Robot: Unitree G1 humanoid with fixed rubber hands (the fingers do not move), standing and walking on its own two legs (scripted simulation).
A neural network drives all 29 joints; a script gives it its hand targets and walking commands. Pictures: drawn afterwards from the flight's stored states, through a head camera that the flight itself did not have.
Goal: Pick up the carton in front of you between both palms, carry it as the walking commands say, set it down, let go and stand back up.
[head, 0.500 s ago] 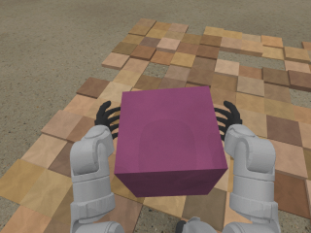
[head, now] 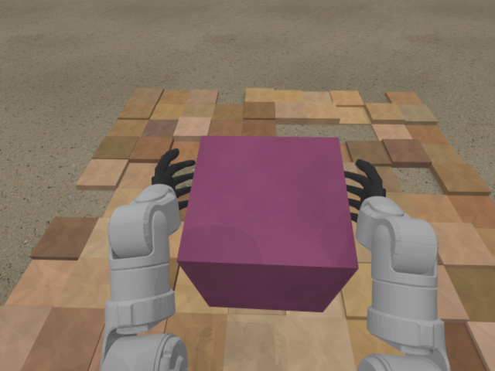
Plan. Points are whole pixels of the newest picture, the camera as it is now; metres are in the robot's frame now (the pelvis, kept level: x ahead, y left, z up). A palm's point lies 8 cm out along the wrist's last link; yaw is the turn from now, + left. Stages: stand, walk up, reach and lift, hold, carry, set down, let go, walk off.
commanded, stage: carry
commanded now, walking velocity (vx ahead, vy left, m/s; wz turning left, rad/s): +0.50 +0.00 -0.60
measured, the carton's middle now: (266, 231) +0.34 -0.01 +0.06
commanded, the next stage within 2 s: none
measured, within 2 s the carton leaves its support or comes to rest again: neither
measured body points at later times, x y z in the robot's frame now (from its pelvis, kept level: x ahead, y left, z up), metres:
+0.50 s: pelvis +0.32 -0.03 -0.01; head +0.34 -0.03 +0.44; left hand +0.73 +0.02 +0.15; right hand +0.64 -0.27 +0.14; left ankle +0.46 +0.03 -0.72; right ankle +0.12 -0.09 -0.67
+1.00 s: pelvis +0.59 -0.17 +0.00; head +0.59 -0.19 +0.45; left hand +0.94 -0.19 +0.09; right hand +0.83 -0.47 +0.10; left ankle +0.58 -0.03 -0.63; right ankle +0.57 -0.24 -0.73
